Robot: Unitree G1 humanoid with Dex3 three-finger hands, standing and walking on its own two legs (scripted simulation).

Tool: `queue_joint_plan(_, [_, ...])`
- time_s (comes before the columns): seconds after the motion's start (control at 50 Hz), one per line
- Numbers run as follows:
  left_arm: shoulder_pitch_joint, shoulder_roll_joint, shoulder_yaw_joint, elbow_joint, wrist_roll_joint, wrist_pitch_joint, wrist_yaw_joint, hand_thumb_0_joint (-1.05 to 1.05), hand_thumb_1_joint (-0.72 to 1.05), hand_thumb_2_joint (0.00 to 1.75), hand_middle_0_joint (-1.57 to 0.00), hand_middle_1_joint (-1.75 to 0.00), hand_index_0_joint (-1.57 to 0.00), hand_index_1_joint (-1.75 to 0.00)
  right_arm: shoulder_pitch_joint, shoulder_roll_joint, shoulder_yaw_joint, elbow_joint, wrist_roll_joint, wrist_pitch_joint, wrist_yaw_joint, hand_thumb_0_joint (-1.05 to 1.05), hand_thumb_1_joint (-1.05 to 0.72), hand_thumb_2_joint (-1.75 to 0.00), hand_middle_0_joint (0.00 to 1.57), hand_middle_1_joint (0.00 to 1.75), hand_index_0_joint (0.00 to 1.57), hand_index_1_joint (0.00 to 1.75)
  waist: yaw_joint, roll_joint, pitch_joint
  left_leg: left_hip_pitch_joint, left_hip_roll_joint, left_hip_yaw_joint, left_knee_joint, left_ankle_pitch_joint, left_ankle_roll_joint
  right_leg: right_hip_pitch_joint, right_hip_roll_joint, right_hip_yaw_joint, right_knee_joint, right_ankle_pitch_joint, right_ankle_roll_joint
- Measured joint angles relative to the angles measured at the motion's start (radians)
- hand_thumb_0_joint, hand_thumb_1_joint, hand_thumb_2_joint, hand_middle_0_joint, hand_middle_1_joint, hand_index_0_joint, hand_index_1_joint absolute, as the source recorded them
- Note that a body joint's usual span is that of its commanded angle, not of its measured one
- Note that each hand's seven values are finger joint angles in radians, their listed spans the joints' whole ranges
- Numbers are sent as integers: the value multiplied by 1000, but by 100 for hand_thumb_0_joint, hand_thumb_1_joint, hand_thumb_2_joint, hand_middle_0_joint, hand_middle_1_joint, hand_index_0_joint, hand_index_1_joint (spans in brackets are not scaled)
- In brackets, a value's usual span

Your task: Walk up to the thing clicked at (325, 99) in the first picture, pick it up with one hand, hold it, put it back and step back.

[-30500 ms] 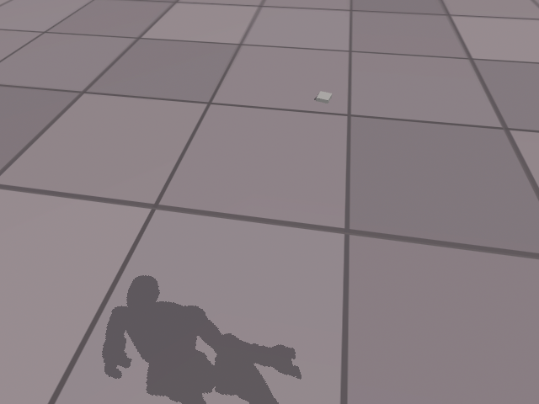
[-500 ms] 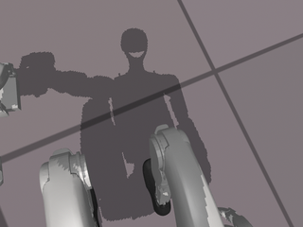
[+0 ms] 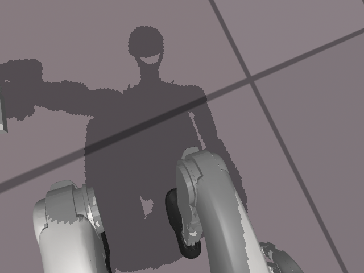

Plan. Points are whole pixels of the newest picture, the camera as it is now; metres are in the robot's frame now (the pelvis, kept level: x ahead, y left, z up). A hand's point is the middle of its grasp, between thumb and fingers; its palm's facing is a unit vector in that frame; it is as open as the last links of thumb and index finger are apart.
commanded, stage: lower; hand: left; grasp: from above
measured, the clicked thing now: out of the picture +0.48 +0.33 -0.22
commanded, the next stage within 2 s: rest in 0.16 s
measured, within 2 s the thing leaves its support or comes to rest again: rests again in 0.98 s
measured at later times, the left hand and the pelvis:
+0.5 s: hand out of the picture +0.48 +0.30 -0.23, palm faces -0.48 -0.06 -0.87, open 10.7 cm; pelvis +0.00 +0.00 -0.02, yaw -3 degrees
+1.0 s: hand out of the picture +0.48 +0.31 -0.27, palm faces -0.48 -0.08 -0.87, open 10.7 cm; pelvis +0.00 +0.01 -0.02, yaw -5 degrees
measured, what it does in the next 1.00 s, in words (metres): stands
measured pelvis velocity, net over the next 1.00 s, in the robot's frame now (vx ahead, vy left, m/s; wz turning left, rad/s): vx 0.00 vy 0.01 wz -0.08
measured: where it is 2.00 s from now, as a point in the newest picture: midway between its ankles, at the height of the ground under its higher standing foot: (145, 252)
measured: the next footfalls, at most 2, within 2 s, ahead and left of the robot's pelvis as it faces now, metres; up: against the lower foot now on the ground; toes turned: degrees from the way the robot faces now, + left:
none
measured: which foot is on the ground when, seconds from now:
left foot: down 0.00-1.00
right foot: down 0.00-1.00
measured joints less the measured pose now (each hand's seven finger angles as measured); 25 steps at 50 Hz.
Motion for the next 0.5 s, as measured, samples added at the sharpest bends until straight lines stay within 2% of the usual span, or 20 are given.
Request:
queue_joint_plan(0.28, [-18, 69, 34, 63, 51, -24, 84, -1, -4, 25, -72, -44, -75, -42, 1, -10, 45, -13, -33, -30, 3, 0, -91, -90, 21, 30, 20, 30, -36, -36, 52, -20, 2, -27, 48, -9, -2, -14, 9, -21, 27, 3, 3])
queue_joint_plan(0.38, [-25, 85, 34, 86, 47, -5, 109, -1, -4, 26, -71, -44, -75, -41, 2, -14, 60, -16, -39, -43, 6, 0, -90, -90, 21, 30, 20, 30, -51, -43, 65, -25, 2, -34, 61, -13, -1, -16, 12, -26, 34, 3, 5])
queue_joint_plan(0.5, [-23, 104, 36, 106, 39, 9, 114, -1, -3, 26, -70, -43, -74, -40, -3, -22, 84, -29, -43, -60, 9, 0, -90, -89, 21, 30, 20, 30, -66, -52, 88, -24, 5, -44, 72, -14, 0, -12, 17, -35, 37, 7, 7])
